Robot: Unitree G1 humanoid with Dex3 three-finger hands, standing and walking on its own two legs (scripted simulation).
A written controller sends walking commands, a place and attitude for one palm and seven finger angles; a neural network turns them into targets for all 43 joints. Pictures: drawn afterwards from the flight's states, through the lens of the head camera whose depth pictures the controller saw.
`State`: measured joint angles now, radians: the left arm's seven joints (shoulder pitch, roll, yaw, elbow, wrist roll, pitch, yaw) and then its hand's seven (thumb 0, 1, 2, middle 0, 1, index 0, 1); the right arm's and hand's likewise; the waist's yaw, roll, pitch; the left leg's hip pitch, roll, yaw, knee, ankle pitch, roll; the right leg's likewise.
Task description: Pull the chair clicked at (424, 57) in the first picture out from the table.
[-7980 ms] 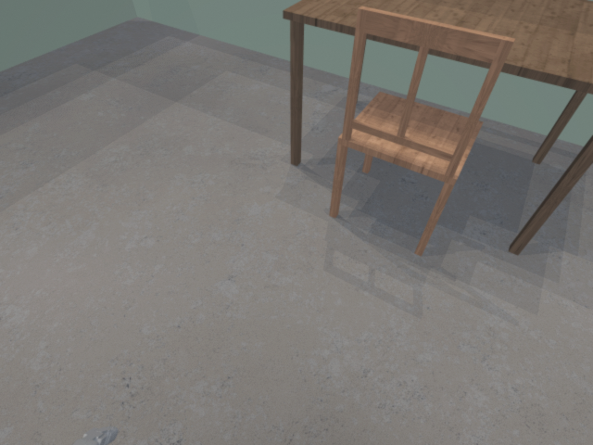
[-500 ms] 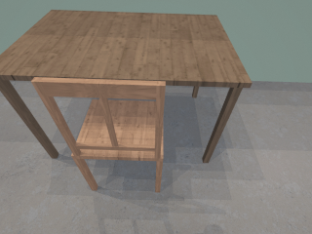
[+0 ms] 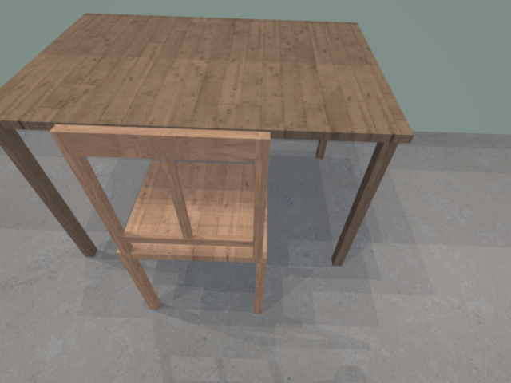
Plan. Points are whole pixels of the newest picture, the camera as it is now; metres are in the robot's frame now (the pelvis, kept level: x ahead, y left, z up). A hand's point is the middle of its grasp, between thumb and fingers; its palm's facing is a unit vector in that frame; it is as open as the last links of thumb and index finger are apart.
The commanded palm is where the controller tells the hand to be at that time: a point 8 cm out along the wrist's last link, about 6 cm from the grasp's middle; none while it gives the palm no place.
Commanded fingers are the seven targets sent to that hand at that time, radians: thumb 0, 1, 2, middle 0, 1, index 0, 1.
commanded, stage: look again from close up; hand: left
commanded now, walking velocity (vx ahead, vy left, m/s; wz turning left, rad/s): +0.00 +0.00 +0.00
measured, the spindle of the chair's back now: (179, 202) +0.52 +0.22 -0.10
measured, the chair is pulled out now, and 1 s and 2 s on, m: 0.00 0.00 0.00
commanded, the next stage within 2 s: shuffle to correct the standing spot in 0.58 s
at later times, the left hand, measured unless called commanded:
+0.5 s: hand out of the picture -0.02 +0.15 -0.18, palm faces +0.06 -0.99 -0.15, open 7.4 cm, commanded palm none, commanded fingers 0.00 0.90 0.90 -0.20 -0.30 -0.20 -0.30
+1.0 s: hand out of the picture -0.01 +0.17 -0.19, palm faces +0.09 -0.99 -0.13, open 7.4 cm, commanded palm none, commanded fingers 0.00 0.90 0.90 -0.20 -0.30 -0.20 -0.30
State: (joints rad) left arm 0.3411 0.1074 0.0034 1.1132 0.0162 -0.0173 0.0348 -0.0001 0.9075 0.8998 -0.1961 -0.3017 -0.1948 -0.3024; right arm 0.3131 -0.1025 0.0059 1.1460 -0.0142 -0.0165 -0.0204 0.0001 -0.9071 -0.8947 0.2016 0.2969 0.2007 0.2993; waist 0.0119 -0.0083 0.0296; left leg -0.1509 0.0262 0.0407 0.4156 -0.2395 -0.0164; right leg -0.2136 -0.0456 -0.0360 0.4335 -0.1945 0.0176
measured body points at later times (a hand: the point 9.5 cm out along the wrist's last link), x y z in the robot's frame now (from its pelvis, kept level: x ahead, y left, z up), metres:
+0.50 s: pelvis +0.01 +0.00 +0.00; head +0.02 +0.00 +0.45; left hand -0.02 +0.20 -0.16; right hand -0.01 -0.20 -0.16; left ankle -0.01 +0.13 -0.74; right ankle +0.02 -0.13 -0.74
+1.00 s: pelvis +0.04 +0.01 -0.01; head +0.05 +0.03 +0.44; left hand -0.01 +0.22 -0.18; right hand +0.00 -0.20 -0.17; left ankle -0.01 +0.13 -0.74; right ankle +0.02 -0.13 -0.74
